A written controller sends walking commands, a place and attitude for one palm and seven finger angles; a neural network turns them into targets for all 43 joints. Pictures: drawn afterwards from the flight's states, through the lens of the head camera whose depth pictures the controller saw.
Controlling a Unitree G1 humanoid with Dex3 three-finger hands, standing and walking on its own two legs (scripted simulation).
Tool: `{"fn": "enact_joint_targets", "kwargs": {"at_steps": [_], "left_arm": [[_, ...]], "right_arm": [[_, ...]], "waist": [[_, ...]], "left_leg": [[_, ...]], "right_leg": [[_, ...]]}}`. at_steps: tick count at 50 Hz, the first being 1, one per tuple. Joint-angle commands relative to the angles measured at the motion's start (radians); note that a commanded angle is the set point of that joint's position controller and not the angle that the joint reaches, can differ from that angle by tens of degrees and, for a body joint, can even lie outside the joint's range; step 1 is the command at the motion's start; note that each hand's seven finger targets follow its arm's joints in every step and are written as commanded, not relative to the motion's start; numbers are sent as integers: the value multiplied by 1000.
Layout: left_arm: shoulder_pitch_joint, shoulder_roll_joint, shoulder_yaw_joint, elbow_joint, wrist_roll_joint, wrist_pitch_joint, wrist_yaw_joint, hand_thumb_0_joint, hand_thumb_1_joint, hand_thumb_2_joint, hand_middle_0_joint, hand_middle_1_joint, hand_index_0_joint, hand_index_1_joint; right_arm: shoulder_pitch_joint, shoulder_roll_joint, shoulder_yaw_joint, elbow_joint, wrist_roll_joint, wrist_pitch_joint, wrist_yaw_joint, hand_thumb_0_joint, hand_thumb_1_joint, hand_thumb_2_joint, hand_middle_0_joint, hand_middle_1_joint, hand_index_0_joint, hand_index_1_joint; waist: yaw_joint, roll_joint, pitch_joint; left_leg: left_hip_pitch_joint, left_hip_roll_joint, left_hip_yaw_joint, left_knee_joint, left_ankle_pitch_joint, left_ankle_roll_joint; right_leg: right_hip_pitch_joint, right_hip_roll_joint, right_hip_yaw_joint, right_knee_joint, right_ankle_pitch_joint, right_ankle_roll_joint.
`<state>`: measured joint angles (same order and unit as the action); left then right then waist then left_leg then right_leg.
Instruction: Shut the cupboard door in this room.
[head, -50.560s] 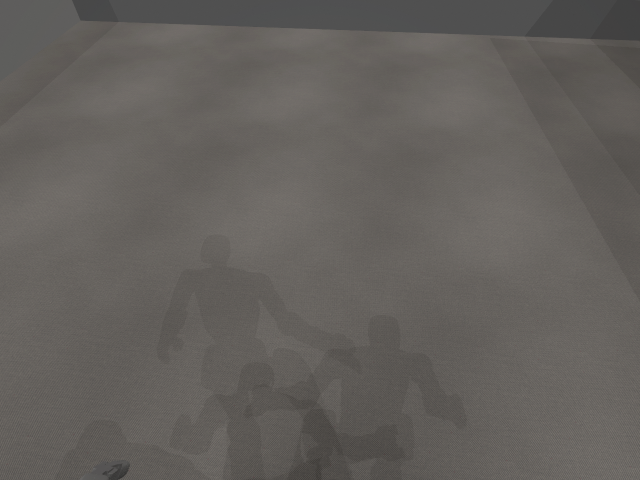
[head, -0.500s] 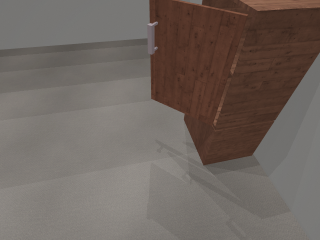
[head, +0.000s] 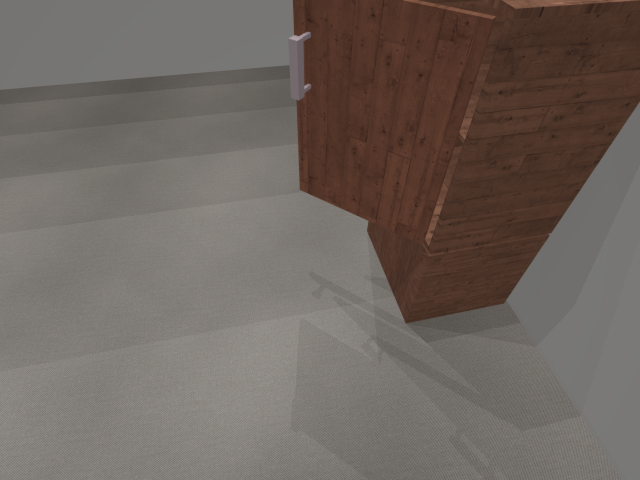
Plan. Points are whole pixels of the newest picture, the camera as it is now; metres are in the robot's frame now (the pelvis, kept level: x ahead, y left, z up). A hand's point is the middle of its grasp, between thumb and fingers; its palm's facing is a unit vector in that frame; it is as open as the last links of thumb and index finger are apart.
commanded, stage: look to check the result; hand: left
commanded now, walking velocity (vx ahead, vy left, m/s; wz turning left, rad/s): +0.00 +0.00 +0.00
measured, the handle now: (302, 66) +0.97 +0.09 +0.07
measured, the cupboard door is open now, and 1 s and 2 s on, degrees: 44 44 44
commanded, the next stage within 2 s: walk to a spot facing it in 0.16 s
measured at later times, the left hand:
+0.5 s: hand out of the picture +0.02 +0.18 -0.19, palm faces +0.11 -0.97 -0.20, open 7.3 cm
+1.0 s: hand out of the picture +0.02 +0.20 -0.16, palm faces +0.35 -0.88 -0.31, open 7.4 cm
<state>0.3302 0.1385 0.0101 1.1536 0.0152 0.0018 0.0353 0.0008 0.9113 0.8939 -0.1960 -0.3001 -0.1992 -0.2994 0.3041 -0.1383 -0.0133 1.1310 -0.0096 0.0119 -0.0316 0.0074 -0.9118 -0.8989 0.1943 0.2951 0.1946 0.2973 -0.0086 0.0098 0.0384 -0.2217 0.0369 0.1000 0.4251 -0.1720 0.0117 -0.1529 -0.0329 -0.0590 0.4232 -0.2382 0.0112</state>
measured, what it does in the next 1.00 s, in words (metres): steps on the spot, turning left: right foot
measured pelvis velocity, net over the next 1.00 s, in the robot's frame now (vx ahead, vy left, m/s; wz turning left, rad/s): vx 0.00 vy -0.03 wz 0.39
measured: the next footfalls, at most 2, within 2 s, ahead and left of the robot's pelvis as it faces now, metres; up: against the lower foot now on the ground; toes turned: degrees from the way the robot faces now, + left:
right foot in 0.90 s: +0.05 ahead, -0.15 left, +0.00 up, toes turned +20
left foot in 1.20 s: -0.02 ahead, +0.11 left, +0.00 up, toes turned +36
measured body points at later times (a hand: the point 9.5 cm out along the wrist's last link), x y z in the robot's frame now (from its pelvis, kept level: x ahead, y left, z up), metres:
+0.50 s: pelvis +0.01 +0.00 -0.01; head +0.03 +0.00 +0.44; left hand +0.01 +0.23 -0.17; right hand +0.02 -0.23 -0.17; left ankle +0.04 +0.11 -0.74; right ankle +0.00 -0.13 -0.74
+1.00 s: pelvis +0.00 -0.03 -0.01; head +0.05 -0.03 +0.44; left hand +0.00 +0.25 -0.13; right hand +0.15 -0.27 -0.16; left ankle -0.02 +0.09 -0.67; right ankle +0.02 -0.16 -0.74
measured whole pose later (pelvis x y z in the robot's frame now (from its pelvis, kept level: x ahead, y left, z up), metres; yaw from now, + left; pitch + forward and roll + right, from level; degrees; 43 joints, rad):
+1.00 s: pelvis +0.00 -0.03 -0.01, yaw +23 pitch +1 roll +0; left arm 0.16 0.21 0.06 0.87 0.03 0.03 0.04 0.00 0.91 0.89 -0.20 -0.30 -0.20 -0.30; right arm 0.20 -0.27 -0.10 0.92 -0.03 0.08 0.01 0.01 -0.91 -0.90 0.19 0.30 0.20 0.30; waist -0.04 0.04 0.09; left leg -0.58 -0.05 -0.06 1.08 -0.41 -0.04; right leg -0.22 -0.04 -0.04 0.54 -0.33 0.01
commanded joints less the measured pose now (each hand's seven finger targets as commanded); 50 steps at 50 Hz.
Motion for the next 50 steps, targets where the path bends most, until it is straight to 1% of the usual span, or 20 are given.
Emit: {"fn": "enact_joint_targets", "kwargs": {"at_steps": [1, 17, 22, 26, 27, 28, 29, 30, 31, 32, 34, 39, 42, 43, 44, 45, 46, 47, 48, 50], "left_arm": [[49, 110, 15, -23, 0, -12, 2, 0, 900, 900, -200, -300, -200, -300], [33, 126, 26, -40, 0, -8, 5, 0, 900, 900, -200, -300, -200, -300], [6, 182, 68, -105, 6, 7, 8, 0, 900, 900, -200, -300, -200, -300], [-62, 204, 88, -171, 13, 12, 8, 0, 900, 900, -200, -300, -200, -300], [-74, 205, 90, -186, 13, 16, 7, 0, 900, 900, -200, -300, -200, -300], [-79, 193, 92, -200, 12, 21, 6, 0, 900, 900, -200, -300, -200, -300], [-76, 166, 91, -216, 5, 26, 6, 0, 900, 900, -200, -300, -200, -300], [-102, 152, 88, -241, 2, 33, 8, 0, 900, 900, -200, -300, -200, -300], [-138, 154, 88, -264, 7, 38, 7, 0, 900, 900, -200, -300, -200, -300], [-159, 160, 87, -276, 10, 32, 3, 0, 900, 900, -200, -300, -200, -300], [-156, 148, 84, -283, 8, 22, -6, 0, 900, 900, -200, -300, -200, -300], [-130, 145, 77, -313, 2, 24, -10, 0, 900, 900, -200, -300, -200, -300], [-5, 192, 91, -298, 2, 21, -3, 0, 900, 900, -200, -300, -200, -300], [21, 251, 105, -299, 13, 17, 2, 0, 900, 900, -200, -300, -200, -300], [-25, 335, 119, -321, 27, 14, 7, 0, 900, 900, -200, -300, -200, -300], [-138, 327, 101, -355, 18, 21, 10, 0, 900, 900, -200, -300, -200, -300], [-186, 283, 99, -366, 17, 9, 9, 0, 900, 900, -200, -300, -200, -300], [-213, 258, 95, -372, 16, 4, 12, 0, 900, 900, -200, -300, -200, -300], [-233, 234, 85, -370, 17, -3, 9, 0, 900, 900, -200, -300, -200, -300], [-172, 250, 88, -357, 18, -11, 9, 0, 900, 900, -200, -300, -200, -300]], "right_arm": [[61, -99, -15, -21, -2, -11, -3, 0, -900, -900, 200, 300, 200, 300], [30, -103, -13, -41, -1, -6, 1, 0, -900, -900, 200, 300, 200, 300], [1, -106, -33, -96, -6, 13, 11, 0, -900, -900, 200, 300, 200, 300], [-1, -109, -51, -140, -11, 22, 22, 0, -900, -900, 200, 300, 200, 300], [2, -125, -55, -153, -11, 22, 25, 0, -900, -900, 200, 300, 200, 300], [19, -152, -59, -159, -15, 18, 25, 0, -900, -900, 200, 300, 200, 300], [41, -201, -67, -165, -25, 13, 19, 0, -900, -900, 200, 300, 200, 300], [80, -241, -79, -162, -32, 12, 8, 0, -900, -900, 200, 300, 200, 300], [100, -264, -84, -161, -31, 13, 1, 0, -900, -900, 200, 300, 200, 300], [72, -255, -83, -175, -29, 9, -1, 0, -900, -900, 200, 300, 200, 300], [3, -255, -82, -206, -31, 6, -3, 0, -900, -900, 200, 300, 200, 300], [-26, -273, -95, -237, -33, 18, 3, 0, -900, -900, 200, 300, 200, 300], [-91, -256, -101, -277, -21, 33, 12, 0, -900, -900, 200, 300, 200, 300], [-99, -206, -103, -289, -11, 40, 20, 0, -900, -900, 200, 300, 200, 300], [-92, -155, -100, -306, -11, 38, 26, 0, -900, -900, 200, 300, 200, 300], [-103, -195, -107, -306, -27, 40, 35, 0, -900, -900, 200, 300, 200, 300], [-85, -177, -106, -297, -26, 47, 39, 0, -900, -900, 200, 300, 200, 300], [-69, -181, -104, -292, -21, 48, 43, 0, -900, -900, 200, 300, 200, 300], [-75, -184, -98, -289, -18, 43, 50, 0, -900, -900, 200, 300, 200, 300], [-108, -166, -84, -303, -9, 40, 57, 0, -900, -900, 200, 300, 200, 300]], "waist": [[-5, -12, 66], [3, -16, 33], [7, -102, 23], [-13, -114, 11], [-18, -68, 11], [-25, 39, 10], [-33, 218, 11], [-60, 321, -11], [-65, 278, -39], [-46, 178, -51], [-23, 108, -66], [-16, 138, -121], [45, 120, -126], [56, -33, -99], [53, -288, -34], [14, -184, 23], [-23, -147, 13], [-39, -195, 1], [-49, -208, 35], [-24, -194, -2]], "left_leg": [[29, 75, -98, -102, -38, 8], [7, 68, -104, -47, 91, 3], [-96, 13, -72, 140, 65, -10], [-102, 19, -77, 246, 3, -15], [-86, 37, -110, 208, 65, -5], [-88, 77, -213, 115, 155, 21], [-82, 169, -436, -14, 233, 82], [-21, 252, -629, -142, 205, 149], [-11, 273, -672, -168, 106, 178], [-10, 261, -662, -149, 48, 188], [-16, 205, -562, -123, 53, 171], [0, 140, -545, -109, 103, 148], [-186, 46, -499, -52, -28, 76], [-351, -48, -393, 87, -217, 9], [-470, -174, -184, 411, -335, -65], [-416, -105, -197, 650, -374, -47], [-415, -76, -202, 764, -320, -45], [-421, -49, -190, 811, -299, -50], [-414, -22, -162, 809, -257, -60], [-370, -23, -102, 675, -263, -72]], "right_leg": [[-103, -74, 77, -122, -27, -41], [-43, -95, 46, -74, 64, -34], [-56, -204, 56, -54, 44, -91], [-115, -269, 15, 5, 60, -113], [-139, -243, -20, 55, 38, -89], [-152, -186, -71, 162, -12, -51], [-192, -71, -103, 321, -153, -2], [-284, 4, -55, 521, -368, 15], [-336, -9, 44, 647, -358, 5], [-357, -16, 81, 684, -302, 6], [-344, -13, 85, 635, -234, 22], [-212, 49, 59, 362, -231, 28], [75, 58, 46, 12, -68, 17], [176, -96, 189, -140, -169, -31], [98, -392, 504, -274, -324, -153], [-106, -454, 443, -254, -250, -188], [-116, -375, 379, -205, -159, -179], [-99, -347, 313, -164, -27, -173], [-73, -301, 191, -101, 175, -167], [22, -281, 78, -15, 465, -148]]}}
